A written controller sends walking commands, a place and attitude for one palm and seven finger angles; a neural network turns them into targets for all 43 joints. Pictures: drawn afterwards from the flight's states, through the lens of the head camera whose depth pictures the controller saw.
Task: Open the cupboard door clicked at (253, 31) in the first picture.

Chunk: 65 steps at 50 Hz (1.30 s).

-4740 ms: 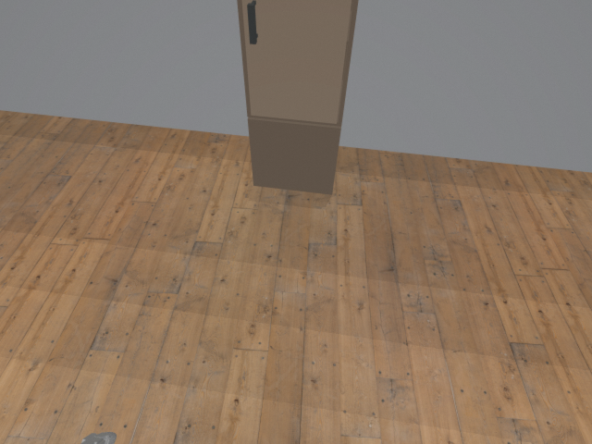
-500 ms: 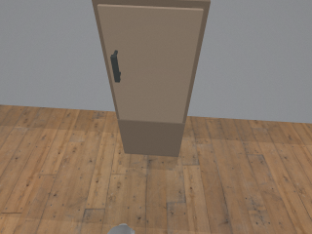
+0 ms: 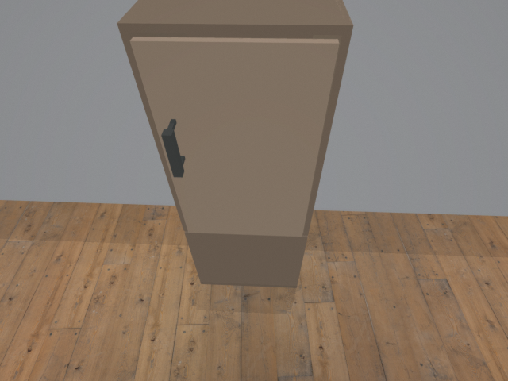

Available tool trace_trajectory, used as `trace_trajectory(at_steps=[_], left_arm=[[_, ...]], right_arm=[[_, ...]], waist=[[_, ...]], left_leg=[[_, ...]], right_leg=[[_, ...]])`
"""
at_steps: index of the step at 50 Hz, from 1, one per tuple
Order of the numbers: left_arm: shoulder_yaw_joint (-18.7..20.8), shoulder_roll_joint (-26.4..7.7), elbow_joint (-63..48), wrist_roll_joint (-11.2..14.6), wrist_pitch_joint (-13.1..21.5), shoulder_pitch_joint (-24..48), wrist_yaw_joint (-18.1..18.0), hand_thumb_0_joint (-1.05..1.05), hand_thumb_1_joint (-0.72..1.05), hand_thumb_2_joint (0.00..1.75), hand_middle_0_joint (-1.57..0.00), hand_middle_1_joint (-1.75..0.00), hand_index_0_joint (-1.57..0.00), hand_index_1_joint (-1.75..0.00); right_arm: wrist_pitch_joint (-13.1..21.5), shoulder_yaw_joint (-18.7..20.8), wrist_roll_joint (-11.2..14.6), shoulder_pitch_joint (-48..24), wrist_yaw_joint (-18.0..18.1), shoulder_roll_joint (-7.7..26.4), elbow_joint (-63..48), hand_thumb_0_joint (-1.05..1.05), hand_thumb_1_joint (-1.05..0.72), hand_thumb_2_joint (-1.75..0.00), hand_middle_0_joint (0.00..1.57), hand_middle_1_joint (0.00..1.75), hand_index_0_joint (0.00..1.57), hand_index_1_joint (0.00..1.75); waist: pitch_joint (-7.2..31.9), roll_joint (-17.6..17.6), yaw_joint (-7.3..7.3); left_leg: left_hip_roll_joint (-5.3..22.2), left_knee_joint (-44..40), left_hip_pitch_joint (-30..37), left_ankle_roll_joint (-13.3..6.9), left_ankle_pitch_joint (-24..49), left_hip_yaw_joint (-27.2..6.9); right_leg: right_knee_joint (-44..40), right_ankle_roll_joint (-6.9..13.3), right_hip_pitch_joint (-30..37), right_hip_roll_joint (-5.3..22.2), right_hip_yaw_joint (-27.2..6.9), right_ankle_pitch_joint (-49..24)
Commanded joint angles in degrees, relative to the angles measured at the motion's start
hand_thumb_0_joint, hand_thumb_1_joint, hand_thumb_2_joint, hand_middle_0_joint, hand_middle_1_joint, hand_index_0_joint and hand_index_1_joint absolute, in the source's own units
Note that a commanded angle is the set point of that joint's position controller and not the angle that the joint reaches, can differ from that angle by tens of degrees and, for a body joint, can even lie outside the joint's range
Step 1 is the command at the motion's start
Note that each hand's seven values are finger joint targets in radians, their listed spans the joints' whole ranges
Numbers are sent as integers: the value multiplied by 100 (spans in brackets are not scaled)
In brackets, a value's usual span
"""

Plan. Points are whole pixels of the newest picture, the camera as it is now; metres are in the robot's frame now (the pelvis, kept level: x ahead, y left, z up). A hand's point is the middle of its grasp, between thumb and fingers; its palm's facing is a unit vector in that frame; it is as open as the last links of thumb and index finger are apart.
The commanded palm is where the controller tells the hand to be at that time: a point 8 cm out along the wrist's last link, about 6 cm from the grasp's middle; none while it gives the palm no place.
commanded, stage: come to a stop and stand still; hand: left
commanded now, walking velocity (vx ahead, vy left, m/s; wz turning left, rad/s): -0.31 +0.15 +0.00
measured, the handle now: (175, 148) +0.56 +0.21 +0.03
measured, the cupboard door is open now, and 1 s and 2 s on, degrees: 0 0 0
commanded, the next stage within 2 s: look again from close up in 1.06 s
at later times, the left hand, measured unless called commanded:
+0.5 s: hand out of the picture +0.03 +0.22 -0.17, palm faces +0.11 -0.97 -0.21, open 7.4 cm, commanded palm none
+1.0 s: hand out of the picture -0.05 +0.17 -0.17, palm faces +0.07 -0.99 -0.16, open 7.4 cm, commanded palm none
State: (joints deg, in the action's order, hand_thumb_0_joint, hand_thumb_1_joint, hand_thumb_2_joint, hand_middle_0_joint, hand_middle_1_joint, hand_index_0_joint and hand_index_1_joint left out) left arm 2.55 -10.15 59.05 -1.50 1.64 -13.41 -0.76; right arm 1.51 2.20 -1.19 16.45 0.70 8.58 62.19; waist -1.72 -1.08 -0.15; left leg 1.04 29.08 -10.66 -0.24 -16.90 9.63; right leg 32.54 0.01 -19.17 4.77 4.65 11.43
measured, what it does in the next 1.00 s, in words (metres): steps on the spot: left foot, then right foot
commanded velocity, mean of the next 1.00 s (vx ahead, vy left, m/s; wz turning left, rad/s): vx -0.04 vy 0.02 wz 0.00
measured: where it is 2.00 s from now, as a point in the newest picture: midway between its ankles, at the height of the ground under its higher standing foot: outside the picture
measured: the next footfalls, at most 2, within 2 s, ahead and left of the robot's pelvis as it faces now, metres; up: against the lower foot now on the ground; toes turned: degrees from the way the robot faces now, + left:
left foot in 0.34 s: +0.04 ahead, +0.14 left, +0.00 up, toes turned +7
right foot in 0.62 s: +0.00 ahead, -0.09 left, +0.00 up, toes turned -2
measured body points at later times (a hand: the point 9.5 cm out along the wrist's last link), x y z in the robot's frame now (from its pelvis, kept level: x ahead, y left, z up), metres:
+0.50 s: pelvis -0.01 +0.03 +0.01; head +0.01 +0.04 +0.46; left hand +0.02 +0.27 -0.15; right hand +0.05 -0.20 -0.14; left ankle +0.00 +0.13 -0.73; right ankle -0.01 -0.10 -0.70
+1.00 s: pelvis -0.03 +0.01 +0.01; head -0.03 +0.01 +0.46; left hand -0.05 +0.22 -0.15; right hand -0.06 -0.21 -0.15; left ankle +0.00 +0.13 -0.73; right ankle -0.04 -0.09 -0.73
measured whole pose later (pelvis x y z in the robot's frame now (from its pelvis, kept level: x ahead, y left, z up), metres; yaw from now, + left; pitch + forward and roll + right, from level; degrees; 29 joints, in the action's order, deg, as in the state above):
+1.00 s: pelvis -0.03 +0.01 +0.01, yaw +1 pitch -2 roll +0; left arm 0.0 -6.8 64.8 -0.3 -0.4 -17.1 -1.9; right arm -0.8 0.6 -0.7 17.8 1.2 7.7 66.5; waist -1.6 -0.4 0.1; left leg 2.1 22.6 -11.8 0.2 -9.0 5.0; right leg 24.0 1.4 -8.5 -0.1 3.2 14.0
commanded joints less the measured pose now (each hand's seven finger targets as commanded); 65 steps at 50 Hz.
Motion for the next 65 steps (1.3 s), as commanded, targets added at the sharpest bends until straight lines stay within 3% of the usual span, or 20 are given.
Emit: trace_trajectory(at_steps=[1, 3, 7, 12, 15, 16, 17, 18, 19, 22, 27, 29, 31, 33, 39, 57, 58, 59, 61, 65], left_arm=[[28, -923, 73, 53, 78, -583, -95, 0, 90, 90, -20, -30, -20, -30], [52, -895, 61, 61, 15, -384, -160, 0, 90, 90, -20, -30, -20, -30], [206, -997, -31, 3, -134, -218, -233, 0, 90, 90, -20, -30, -20, -30], [280, -1005, -281, -29, -250, 228, -219, 0, 90, 90, -20, -30, -20, -30], [263, -896, -333, 31, -299, 393, -192, 0, 90, 90, -20, -30, -20, -30], [218, -719, -383, 62, -330, 368, -159, 0, 90, 90, -20, -30, -20, -30], [171, -434, -471, 83, -362, 287, -119, 0, 90, 90, -20, -30, -20, -30], [142, -344, -491, 64, -374, 339, -121, 0, 90, 90, -20, -30, -20, -30], [151, -405, -454, 33, -434, 460, -125, 0, 90, 90, -20, -30, -20, -30], [141, -361, -167, 30, -427, 8, -74, 0, 90, 90, -20, -30, -20, -30], [-34, -216, -36, 61, -310, -153, -95, 0, 90, 90, -20, -30, -20, -30], [-63, -301, 152, 58, -209, -526, -125, 0, 90, 90, -20, -30, -20, -30], [-86, -626, 187, 60, -116, -370, -148, 0, 90, 90, -20, -30, -20, -30], [-93, -604, 230, 60, -70, -240, -134, 0, 90, 90, -20, -30, -20, -30], [-150, -430, 345, 93, -103, -457, -143, 0, 90, 90, -20, -30, -20, -30], [-145, -141, 476, 116, -111, -795, -157, 0, 90, 90, -20, -30, -20, -30], [-185, -1304, -87, -20, 70, -570, -152, 0, 90, 90, -20, -30, -20, -30], [-31, -881, -83, 32, 112, -546, -176, 0, 90, 90, -20, -30, -20, -30], [-53, -684, -196, 51, 112, -556, -180, 0, 90, 90, -20, -30, -20, -30], [-77, -552, -378, 36, -17, -570, -206, 0, 90, 90, -20, -30, -20, -30]], right_arm=[[-45, -24, 99, 373, 47, 224, -103, 0, -90, -90, 20, 30, 20, 30], [-198, 34, 103, 349, 94, 332, -39, 0, -90, -90, 20, 30, 20, 30], [-322, 111, 105, 146, 130, 346, -159, 0, -90, -90, 20, 30, 20, 30], [-363, 153, 88, 167, 86, 295, -337, 0, -90, -90, 20, 30, 20, 30], [-287, 142, 61, 556, 67, 316, -240, 0, -90, -90, 20, 30, 20, 30], [-246, 156, 36, 565, 61, 514, -259, 0, -90, -90, 20, 30, 20, 30], [-200, 201, -16, 379, 61, 857, -412, 0, -90, -90, 20, 30, 20, 30], [-211, 199, -21, 24, 60, 1014, -576, 0, -90, -90, 20, 30, 20, 30], [-171, 182, -34, -214, 104, 949, -621, 0, -90, -90, 20, 30, 20, 30], [-162, 99, -24, -637, 162, 819, -629, 0, -90, -90, 20, 30, 20, 30], [-128, 130, 12, -251, 135, 881, -377, 0, -90, -90, 20, 30, 20, 30], [-103, 109, 86, -218, 117, 780, -305, 0, -90, -90, 20, 30, 20, 30], [-98, 47, 149, -150, 63, 495, -310, 0, -90, -90, 20, 30, 20, 30], [-162, 23, 87, -153, 56, 498, -205, 0, -90, -90, 20, 30, 20, 30], [-123, -70, 79, -33, 65, 501, 75, 0, -90, -90, 20, 30, 20, 30], [-93, -112, 51, 629, 130, 231, 364, 0, -90, -90, 20, 30, 20, 30], [-35, -47, 0, 191, 13, 1082, -364, 0, -90, -90, 20, 30, 20, 30], [96, 49, -40, 163, 83, 923, -486, 0, -90, -90, 20, 30, 20, 30], [100, 37, -29, 426, 126, 633, -529, 0, -90, -90, 20, 30, 20, 30], [-33, 7, -28, 509, 91, 521, -639, 0, -90, -90, 20, 30, 20, 30]], waist=[[338, -827, 24], [331, -1226, -8], [478, -641, -167], [563, -832, -58], [613, -757, 160], [529, -177, 150], [363, 1013, 67], [122, 1375, 15], [-54, 1583, 58], [-86, 1131, -179], [241, 843, -4], [320, 431, -117], [172, -128, 132], [102, -807, 168], [-263, -37, 90], [-400, 105, 33], [-913, 122, 142], [180, 555, 74], [847, 254, 158], [-206, -309, 163]], left_leg=[[285, 184, -504, 163, -589, -374], [292, 825, -575, 207, -1091, -474], [130, 1841, -1146, 248, -1380, -736], [66, 1298, -835, 275, -859, -693], [112, -306, 213, 222, 512, -506], [438, -677, 437, 97, 782, -862], [1313, -1187, 59, -276, 1315, -1857], [1769, -1551, -669, -674, 1198, -2308], [1743, -1874, -918, -825, 930, -2378], [1337, -1565, -550, -834, 1108, -1657], [1289, -1230, 379, -839, 1909, -1567], [965, -760, 224, -506, 1820, -1317], [473, -687, 94, -63, 856, -948], [393, -621, 366, 24, 761, -813], [527, -987, 311, -27, 723, -919], [511, -1081, -117, -36, 383, -1000], [260, -686, -380, 8, 693, -1145], [448, -316, -186, -71, 801, -1123], [398, -31, -180, -107, 975, -1092], [327, -60, -608, -125, 675, -984]], right_leg=[[-1159, 721, 1085, 1524, -1470, -3320], [-1094, 947, 1120, 1538, -1301, -4267], [-847, 1251, 1635, 1682, -1184, -5026], [-918, 1065, 1223, 1403, -847, -3520], [-634, 579, 546, 1019, -634, -1777], [-305, 314, 121, 645, -419, -763], [159, -2, -158, 90, -3, 461], [806, -76, 23, -151, 5, 1394], [1508, -75, -67, -181, -289, 1719], [2086, -36, -262, -194, -520, 1378], [164, -130, 226, -161, -260, 1162], [-1275, -113, 934, -88, -402, -71], [-1458, 192, 765, 617, -1136, -700], [-1493, 270, 391, 506, -1132, -583], [-1642, 158, 276, 217, -944, 350], [-1573, 182, 411, 107, -779, 562], [-1441, 249, 333, 15, -650, 232], [-1092, 325, 520, 298, -859, 296], [-1008, 405, 859, 360, -920, -180], [-1070, 390, 257, 281, -892, 283]])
